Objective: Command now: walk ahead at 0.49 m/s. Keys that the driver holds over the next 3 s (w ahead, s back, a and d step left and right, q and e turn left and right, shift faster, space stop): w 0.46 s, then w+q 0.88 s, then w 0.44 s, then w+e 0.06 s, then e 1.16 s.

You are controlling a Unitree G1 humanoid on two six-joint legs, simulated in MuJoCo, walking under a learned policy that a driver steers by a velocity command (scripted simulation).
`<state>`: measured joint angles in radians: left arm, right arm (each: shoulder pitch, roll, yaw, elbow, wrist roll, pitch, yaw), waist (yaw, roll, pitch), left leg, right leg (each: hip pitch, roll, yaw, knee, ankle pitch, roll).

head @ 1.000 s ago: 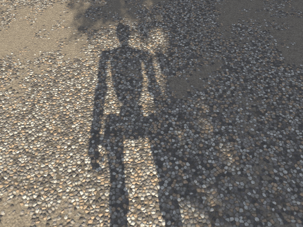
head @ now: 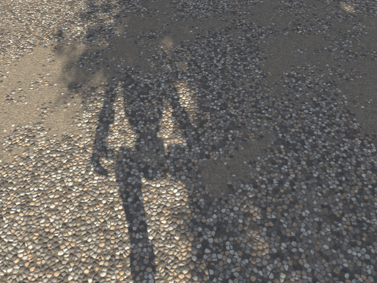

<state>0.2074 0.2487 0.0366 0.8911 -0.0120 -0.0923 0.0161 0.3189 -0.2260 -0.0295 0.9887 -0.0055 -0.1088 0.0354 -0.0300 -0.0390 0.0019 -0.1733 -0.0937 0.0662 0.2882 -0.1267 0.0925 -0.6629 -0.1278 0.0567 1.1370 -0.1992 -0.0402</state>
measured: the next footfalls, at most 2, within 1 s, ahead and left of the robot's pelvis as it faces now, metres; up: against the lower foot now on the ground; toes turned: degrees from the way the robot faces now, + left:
right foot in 0.30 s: +0.34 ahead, -0.17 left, +0.00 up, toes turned -2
left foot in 0.88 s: +0.63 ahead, +0.08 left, +0.00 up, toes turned +13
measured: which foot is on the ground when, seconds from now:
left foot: down 0.00-0.32, up 0.34-0.86, down 0.88-1.00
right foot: up 0.00-0.28, down 0.30-0.86, up 0.88-1.00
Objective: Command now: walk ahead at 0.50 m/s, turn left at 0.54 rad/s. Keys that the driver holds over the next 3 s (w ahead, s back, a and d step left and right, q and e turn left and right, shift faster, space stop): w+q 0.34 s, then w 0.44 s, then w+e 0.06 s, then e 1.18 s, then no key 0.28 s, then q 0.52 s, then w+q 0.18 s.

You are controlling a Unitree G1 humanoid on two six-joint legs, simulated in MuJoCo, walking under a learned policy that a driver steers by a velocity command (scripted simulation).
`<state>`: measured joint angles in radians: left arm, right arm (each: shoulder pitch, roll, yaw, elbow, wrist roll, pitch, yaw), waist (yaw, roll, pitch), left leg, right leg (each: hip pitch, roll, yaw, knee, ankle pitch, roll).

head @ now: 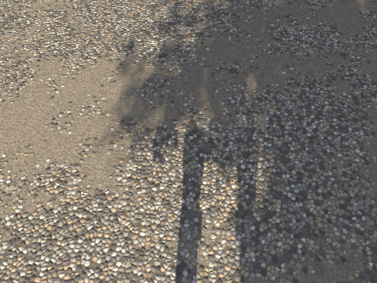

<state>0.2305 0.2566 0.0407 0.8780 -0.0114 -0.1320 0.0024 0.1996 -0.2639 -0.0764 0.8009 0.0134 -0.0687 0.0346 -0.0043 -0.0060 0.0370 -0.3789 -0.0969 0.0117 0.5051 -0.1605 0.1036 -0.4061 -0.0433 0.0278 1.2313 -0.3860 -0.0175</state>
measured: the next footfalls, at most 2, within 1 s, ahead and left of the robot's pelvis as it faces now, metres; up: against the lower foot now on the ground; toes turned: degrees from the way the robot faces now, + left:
right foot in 0.36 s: +0.40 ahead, -0.11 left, +0.00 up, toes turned +16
left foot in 0.86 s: +0.56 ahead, +0.21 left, +0.00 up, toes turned +18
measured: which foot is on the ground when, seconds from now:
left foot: down 0.00-0.38, up 0.40-0.84, down 0.86-1.00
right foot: up 0.00-0.34, down 0.36-0.86, up 0.88-1.00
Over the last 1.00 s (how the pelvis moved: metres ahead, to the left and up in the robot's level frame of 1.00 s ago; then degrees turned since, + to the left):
0.55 0.00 -0.01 15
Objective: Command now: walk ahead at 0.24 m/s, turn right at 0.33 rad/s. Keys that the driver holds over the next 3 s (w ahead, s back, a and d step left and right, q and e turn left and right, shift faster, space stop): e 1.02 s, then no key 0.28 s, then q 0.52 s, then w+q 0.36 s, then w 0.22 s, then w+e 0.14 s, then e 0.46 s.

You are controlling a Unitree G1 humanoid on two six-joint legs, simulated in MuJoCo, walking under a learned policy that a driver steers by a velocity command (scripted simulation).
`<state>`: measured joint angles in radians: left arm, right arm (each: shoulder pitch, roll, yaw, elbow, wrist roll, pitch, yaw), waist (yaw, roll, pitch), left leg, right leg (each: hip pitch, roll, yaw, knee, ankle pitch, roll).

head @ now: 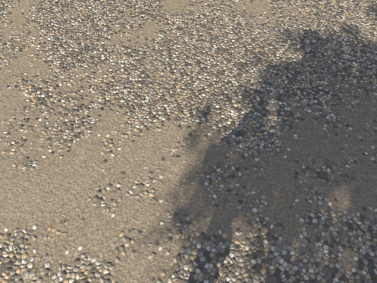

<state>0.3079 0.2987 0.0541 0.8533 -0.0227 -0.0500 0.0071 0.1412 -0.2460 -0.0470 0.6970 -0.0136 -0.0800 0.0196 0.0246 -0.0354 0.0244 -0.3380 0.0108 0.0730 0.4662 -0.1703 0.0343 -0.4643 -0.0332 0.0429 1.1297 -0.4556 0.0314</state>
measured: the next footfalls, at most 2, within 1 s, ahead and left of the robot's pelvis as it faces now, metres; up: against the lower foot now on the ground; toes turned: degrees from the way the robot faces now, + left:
right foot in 0.34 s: +0.17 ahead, -0.15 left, +0.00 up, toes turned -14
left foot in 0.78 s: +0.21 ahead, +0.08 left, +0.00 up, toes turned -31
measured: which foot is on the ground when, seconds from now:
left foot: down 0.00-0.34, up 0.36-0.76, down 0.78-1.00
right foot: up 0.00-0.32, down 0.34-0.78, up 0.80-1.00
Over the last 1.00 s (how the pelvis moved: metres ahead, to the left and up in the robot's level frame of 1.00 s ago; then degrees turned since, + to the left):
0.50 0.09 0.01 14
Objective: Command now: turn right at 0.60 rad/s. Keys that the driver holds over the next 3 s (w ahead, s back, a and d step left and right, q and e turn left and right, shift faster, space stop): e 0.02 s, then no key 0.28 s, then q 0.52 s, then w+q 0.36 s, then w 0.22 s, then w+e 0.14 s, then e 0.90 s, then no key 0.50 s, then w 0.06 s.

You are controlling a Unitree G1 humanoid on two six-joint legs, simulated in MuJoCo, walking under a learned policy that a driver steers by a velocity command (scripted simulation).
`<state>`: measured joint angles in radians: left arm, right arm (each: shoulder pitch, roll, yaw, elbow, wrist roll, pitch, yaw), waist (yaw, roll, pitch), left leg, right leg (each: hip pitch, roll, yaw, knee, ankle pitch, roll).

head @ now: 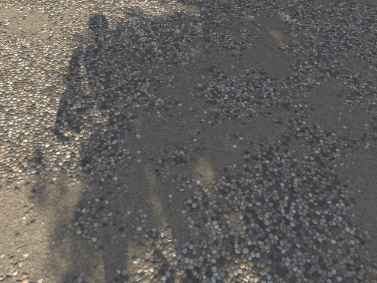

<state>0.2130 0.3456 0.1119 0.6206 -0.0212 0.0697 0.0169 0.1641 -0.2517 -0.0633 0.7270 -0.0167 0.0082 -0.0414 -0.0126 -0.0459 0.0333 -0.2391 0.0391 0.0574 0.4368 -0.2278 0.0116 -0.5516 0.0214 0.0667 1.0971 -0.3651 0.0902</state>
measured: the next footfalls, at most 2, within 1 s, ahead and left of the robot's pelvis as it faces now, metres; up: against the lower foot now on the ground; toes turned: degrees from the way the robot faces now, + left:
right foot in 0.18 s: +0.03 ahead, -0.15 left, +0.00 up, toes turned -5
left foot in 0.58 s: +0.01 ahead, +0.07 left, +0.00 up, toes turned +2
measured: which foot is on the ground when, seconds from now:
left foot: down 0.00-0.18, up 0.20-0.56, down 0.58-0.96, up 0.98-1.00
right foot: up 0.00-0.16, down 0.18-0.60, up 0.62-0.94, down 0.96-1.00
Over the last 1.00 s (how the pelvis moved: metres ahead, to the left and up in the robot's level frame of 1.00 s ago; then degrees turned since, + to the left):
0.11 0.00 0.00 -35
